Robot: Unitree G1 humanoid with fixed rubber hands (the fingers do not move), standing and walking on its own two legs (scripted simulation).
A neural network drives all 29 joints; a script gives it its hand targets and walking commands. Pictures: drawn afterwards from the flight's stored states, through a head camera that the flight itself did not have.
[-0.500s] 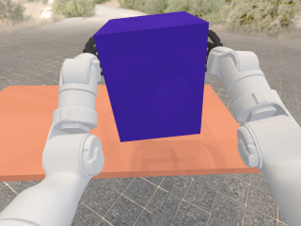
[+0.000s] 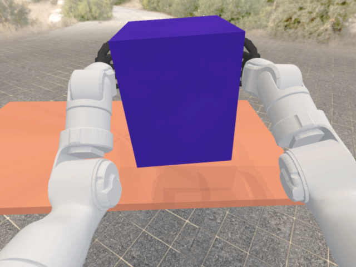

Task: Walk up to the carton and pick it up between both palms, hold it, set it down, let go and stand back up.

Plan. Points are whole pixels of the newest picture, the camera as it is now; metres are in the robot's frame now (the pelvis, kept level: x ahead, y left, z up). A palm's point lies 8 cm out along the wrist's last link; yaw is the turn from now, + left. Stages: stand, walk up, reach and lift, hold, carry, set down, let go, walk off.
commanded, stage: hold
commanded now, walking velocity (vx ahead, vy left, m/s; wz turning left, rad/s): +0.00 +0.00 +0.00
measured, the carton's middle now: (178, 88) +0.39 +0.00 +0.29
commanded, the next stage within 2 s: none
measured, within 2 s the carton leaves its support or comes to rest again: neither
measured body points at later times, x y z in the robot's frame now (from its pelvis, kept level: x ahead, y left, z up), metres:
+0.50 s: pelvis +0.00 +0.00 +0.00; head -0.10 +0.02 +0.44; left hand +0.39 +0.16 +0.33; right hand +0.38 -0.14 +0.34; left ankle +0.02 +0.14 -0.75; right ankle +0.00 -0.13 -0.75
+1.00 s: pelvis +0.00 +0.00 +0.00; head -0.10 +0.02 +0.44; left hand +0.39 +0.15 +0.33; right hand +0.38 -0.14 +0.34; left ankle +0.02 +0.14 -0.75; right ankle +0.00 -0.13 -0.75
